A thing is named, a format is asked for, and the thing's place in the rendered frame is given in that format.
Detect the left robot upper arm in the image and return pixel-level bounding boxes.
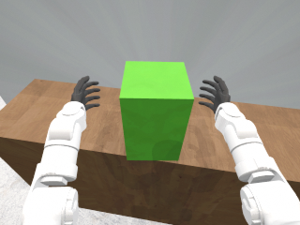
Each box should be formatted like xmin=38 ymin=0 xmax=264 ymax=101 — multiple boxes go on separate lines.
xmin=22 ymin=187 xmax=79 ymax=225

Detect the carton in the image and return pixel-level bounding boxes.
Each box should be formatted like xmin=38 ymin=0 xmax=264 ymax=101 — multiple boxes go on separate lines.
xmin=119 ymin=61 xmax=194 ymax=161

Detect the robot right hand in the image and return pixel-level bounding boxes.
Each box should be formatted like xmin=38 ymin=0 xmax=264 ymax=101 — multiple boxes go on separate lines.
xmin=198 ymin=75 xmax=231 ymax=114

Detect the robot left forearm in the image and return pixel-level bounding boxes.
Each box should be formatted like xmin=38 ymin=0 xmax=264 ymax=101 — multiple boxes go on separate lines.
xmin=21 ymin=101 xmax=87 ymax=225

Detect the right robot upper arm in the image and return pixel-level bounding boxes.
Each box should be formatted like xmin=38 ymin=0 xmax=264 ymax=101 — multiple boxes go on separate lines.
xmin=240 ymin=180 xmax=300 ymax=225

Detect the robot right forearm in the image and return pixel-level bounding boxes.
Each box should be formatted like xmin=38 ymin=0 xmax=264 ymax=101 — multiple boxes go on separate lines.
xmin=215 ymin=102 xmax=300 ymax=207

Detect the robot left hand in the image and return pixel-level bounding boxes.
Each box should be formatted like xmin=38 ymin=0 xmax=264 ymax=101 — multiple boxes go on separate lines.
xmin=70 ymin=76 xmax=100 ymax=111

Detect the pedestal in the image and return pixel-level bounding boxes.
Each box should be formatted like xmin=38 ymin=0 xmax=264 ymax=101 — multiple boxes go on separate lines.
xmin=0 ymin=79 xmax=300 ymax=225

